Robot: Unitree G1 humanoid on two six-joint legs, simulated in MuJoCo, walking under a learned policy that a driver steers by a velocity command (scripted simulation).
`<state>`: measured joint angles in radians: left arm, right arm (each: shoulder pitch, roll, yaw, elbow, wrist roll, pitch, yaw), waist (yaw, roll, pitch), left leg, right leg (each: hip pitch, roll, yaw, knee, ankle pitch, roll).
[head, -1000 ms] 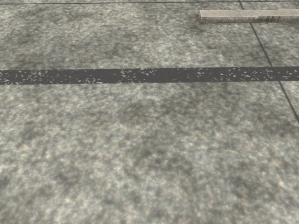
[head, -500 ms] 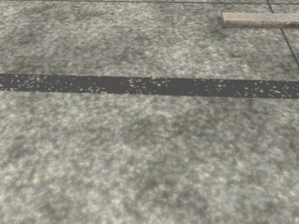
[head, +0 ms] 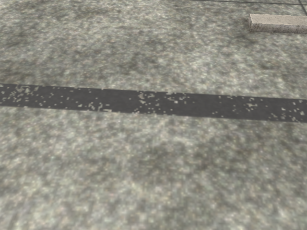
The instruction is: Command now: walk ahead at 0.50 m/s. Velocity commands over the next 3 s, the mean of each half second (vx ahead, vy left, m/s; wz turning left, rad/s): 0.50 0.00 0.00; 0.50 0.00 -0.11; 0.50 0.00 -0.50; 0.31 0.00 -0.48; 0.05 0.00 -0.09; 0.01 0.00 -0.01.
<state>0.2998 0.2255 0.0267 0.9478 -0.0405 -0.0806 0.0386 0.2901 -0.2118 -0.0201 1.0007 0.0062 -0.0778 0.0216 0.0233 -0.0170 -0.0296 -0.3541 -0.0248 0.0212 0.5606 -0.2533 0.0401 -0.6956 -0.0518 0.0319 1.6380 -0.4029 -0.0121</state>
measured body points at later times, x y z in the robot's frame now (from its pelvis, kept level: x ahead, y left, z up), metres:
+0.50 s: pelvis +0.26 -0.08 +0.02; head +0.28 -0.10 +0.47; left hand +0.29 +0.18 -0.11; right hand +0.37 -0.35 -0.12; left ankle +0.32 +0.09 -0.65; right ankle +0.27 -0.15 -0.73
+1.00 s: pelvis +0.54 -0.02 +0.01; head +0.57 -0.02 +0.46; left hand +0.59 +0.24 -0.14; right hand +0.64 -0.28 -0.11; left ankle +0.59 +0.06 -0.73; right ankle +0.48 -0.17 -0.64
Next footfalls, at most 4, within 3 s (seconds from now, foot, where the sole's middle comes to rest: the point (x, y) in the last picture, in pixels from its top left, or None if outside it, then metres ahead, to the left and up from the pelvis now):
0.26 right None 0.31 -0.16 -0.77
0.84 left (147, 203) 0.63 0.07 -0.77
1.38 right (206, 159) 0.87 -0.23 -0.77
1.86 left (194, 111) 1.20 -0.18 -0.77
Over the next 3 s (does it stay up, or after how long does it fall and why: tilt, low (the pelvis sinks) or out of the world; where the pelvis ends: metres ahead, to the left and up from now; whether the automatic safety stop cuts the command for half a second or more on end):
stays up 1.06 -0.25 0.00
